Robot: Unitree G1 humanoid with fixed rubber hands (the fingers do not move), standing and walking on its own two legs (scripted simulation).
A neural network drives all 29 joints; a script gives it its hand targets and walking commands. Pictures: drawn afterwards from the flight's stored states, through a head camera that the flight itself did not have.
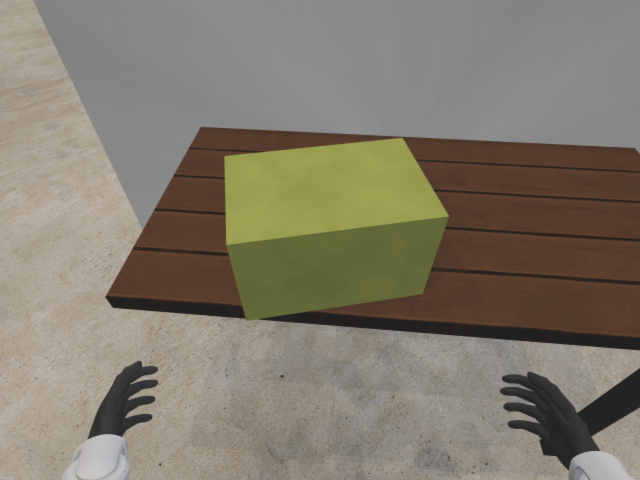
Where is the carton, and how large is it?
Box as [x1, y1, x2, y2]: [224, 138, 448, 320]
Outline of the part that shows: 402,138 224,156 226,245 246,320 422,293 448,215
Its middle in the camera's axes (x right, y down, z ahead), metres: +0.01 -0.02 +0.63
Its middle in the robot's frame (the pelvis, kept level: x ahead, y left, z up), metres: +0.48 +0.01 +0.03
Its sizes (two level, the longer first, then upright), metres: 0.295 0.194 0.180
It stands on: a table, 0.71 m high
